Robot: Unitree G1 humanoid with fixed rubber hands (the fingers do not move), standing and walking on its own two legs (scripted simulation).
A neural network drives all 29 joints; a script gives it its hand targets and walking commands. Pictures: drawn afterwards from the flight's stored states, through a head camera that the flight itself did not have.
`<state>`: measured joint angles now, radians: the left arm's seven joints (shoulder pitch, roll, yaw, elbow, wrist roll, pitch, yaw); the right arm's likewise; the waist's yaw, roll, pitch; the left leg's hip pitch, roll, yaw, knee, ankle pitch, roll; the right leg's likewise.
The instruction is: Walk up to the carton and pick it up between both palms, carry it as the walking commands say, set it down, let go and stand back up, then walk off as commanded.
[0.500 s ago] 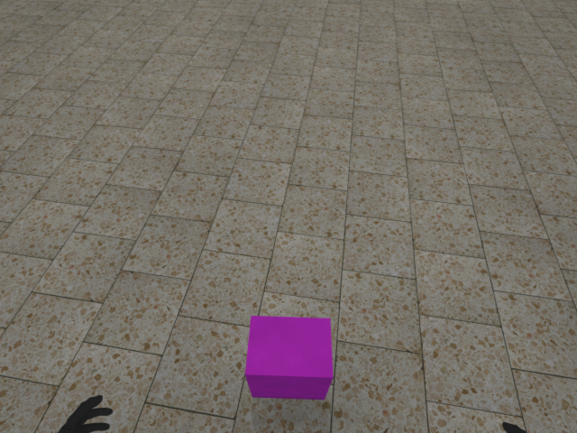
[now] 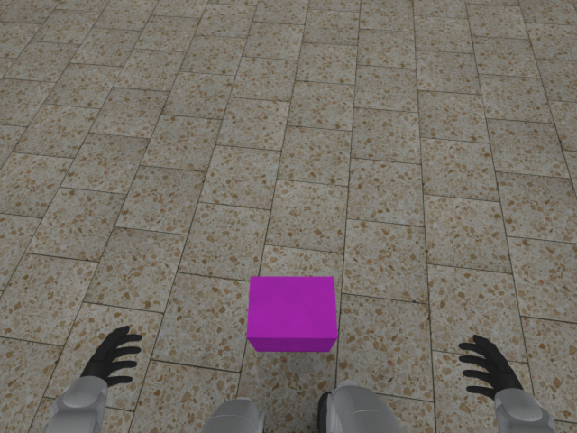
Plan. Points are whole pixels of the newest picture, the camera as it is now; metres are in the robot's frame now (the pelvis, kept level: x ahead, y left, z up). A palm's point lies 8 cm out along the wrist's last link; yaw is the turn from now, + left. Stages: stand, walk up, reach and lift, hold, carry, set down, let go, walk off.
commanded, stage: reach and lift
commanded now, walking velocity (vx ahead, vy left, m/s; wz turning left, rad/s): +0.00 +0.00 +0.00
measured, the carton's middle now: (292, 316) +0.38 +0.02 -0.61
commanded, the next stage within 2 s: none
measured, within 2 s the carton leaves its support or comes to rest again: neither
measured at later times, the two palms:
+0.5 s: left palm (145, 311) +0.28 +0.26 -0.13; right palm (451, 321) +0.27 -0.25 -0.14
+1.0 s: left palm (187, 263) +0.39 +0.23 -0.20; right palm (405, 263) +0.40 -0.21 -0.21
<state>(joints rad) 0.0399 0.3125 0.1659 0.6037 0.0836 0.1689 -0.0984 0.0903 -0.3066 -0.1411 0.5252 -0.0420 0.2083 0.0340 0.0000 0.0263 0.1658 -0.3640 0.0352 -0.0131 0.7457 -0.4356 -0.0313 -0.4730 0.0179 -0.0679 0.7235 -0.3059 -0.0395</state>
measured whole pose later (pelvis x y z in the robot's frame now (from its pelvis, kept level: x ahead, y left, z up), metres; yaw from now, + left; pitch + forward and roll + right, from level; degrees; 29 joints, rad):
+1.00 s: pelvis -0.06 +0.00 -0.10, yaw +2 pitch +43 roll +3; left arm -0.86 0.25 0.31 0.81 -0.05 0.09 -0.03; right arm -0.88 -0.25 -0.30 0.81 -0.02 0.11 0.03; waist -0.01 0.01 -0.11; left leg -1.50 -0.01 0.00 1.18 -0.43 -0.02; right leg -1.60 -0.04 -0.04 1.12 -0.27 -0.04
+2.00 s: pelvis -0.11 +0.02 -0.33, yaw +3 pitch +43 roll +3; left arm -1.14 0.31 0.16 0.96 -0.21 0.05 0.09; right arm -1.16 -0.38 -0.15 1.00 0.18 0.04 -0.07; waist -0.01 0.01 0.11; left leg -2.17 -0.02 0.03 2.06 -0.64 -0.01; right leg -2.30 -0.06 -0.01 1.95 -0.40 -0.05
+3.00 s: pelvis -0.12 +0.02 -0.37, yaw +3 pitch +39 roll +2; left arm -1.30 0.27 0.04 1.09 -0.25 -0.01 0.14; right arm -1.39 -0.41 -0.01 1.24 0.30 -0.04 -0.10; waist -0.01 0.01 0.26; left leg -2.25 -0.02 0.03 2.19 -0.63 0.00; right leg -2.38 -0.06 0.00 2.06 -0.37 -0.05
